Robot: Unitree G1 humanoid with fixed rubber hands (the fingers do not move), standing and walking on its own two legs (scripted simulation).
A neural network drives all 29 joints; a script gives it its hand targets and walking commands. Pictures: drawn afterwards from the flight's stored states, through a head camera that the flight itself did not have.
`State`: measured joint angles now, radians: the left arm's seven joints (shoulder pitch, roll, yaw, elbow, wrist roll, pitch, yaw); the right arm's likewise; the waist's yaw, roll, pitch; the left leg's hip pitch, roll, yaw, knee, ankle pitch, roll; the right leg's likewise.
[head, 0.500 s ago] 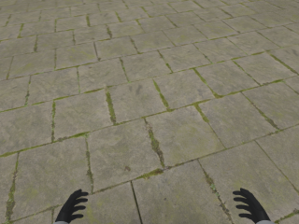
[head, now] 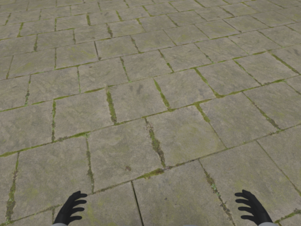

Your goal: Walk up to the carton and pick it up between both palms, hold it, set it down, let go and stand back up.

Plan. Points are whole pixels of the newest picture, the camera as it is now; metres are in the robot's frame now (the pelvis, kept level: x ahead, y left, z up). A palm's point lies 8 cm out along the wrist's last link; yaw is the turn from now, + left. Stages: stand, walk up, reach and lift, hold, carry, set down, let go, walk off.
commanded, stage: walk up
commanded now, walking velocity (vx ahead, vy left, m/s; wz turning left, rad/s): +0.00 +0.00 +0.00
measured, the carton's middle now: out of the picture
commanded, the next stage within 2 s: none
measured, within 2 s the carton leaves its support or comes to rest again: neither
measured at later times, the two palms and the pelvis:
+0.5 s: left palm (93, 192) +0.22 +0.19 -0.07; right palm out of the picture +0.08 -0.40 -0.07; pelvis +0.02 -0.05 -0.01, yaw -16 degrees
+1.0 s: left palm (147, 149) +0.37 +0.04 -0.08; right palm out of the picture +0.02 -0.47 -0.03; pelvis +0.09 -0.11 +0.00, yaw -35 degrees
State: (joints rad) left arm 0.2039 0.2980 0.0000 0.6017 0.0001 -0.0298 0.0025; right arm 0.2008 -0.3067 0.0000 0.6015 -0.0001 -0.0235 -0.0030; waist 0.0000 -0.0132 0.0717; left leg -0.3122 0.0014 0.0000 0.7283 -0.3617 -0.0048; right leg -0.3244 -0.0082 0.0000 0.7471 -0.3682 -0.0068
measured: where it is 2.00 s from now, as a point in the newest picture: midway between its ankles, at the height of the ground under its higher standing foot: (218, 212)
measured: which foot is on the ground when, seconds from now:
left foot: down 0.00-0.44, up 0.46-0.70, down 0.72-1.00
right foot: down 0.00-0.22, up 0.24-0.40, down 0.42-0.74, up 0.76-1.00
